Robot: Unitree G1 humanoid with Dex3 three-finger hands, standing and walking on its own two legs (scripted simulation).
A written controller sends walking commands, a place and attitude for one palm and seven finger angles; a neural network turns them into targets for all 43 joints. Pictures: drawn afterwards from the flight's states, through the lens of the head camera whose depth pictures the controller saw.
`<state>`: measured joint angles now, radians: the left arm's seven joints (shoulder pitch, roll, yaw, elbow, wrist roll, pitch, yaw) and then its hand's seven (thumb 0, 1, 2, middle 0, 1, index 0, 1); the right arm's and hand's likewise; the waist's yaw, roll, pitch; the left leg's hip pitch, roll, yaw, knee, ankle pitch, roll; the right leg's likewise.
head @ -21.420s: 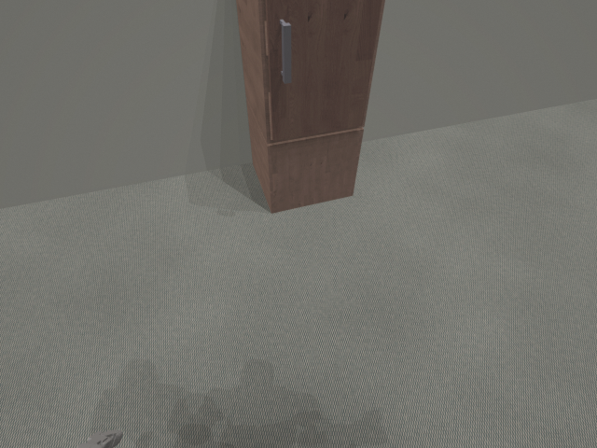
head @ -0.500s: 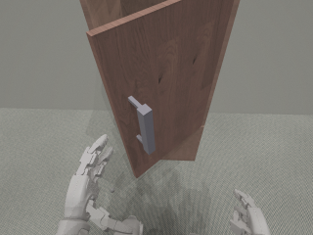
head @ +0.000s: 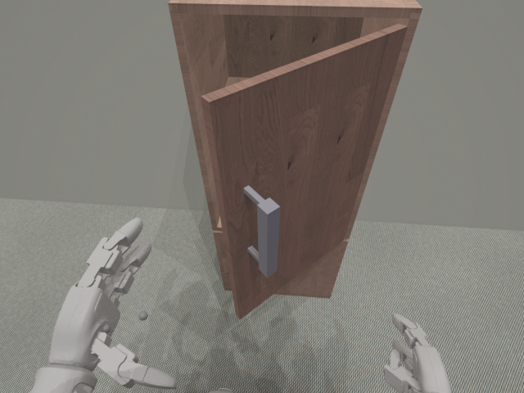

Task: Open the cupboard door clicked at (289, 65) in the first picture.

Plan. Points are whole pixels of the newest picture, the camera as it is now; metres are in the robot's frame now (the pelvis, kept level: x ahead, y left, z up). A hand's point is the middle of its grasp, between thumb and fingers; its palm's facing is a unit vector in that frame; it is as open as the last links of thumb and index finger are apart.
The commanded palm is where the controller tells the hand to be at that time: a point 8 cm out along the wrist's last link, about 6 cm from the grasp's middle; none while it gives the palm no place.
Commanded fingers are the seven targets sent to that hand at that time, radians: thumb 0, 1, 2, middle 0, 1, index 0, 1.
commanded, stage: draw the hand back to the body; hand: left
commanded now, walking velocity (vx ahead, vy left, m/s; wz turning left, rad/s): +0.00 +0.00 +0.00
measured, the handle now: (259, 233) +0.37 +0.04 +0.05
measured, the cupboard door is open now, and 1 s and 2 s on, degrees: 44 44 44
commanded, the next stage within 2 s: step back with the hand held close in 1.04 s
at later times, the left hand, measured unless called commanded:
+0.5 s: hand (45, 266) +0.21 +0.25 +0.18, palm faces +0.36 -0.85 -0.37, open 11.0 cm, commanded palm +0.16 +0.30 +0.20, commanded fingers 0.00 0.65 0.80 -0.19 -0.30 -0.19 -0.30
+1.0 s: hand (45, 249) +0.22 +0.25 +0.20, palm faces +0.44 -0.81 -0.39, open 7.5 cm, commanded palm +0.17 +0.29 +0.22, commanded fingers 0.00 0.90 0.90 -0.20 -0.30 -0.20 -0.30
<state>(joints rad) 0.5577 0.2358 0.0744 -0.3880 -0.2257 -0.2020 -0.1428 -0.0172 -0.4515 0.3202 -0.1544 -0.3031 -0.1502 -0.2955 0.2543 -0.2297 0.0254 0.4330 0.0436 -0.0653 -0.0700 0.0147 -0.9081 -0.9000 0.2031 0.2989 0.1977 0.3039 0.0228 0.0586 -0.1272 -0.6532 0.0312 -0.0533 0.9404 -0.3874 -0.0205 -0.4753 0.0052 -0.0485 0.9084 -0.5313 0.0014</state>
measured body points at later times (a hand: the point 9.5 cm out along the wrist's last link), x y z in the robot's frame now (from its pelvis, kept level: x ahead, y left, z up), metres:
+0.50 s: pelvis +0.01 +0.02 +0.04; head +0.00 +0.01 +0.49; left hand +0.18 +0.30 +0.20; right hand +0.20 -0.18 -0.03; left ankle +0.05 +0.13 -0.69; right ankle -0.04 -0.12 -0.69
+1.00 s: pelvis +0.03 -0.01 +0.05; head +0.01 -0.03 +0.50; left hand +0.19 +0.29 +0.22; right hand +0.21 -0.23 -0.03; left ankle +0.05 +0.13 -0.69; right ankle -0.04 -0.12 -0.69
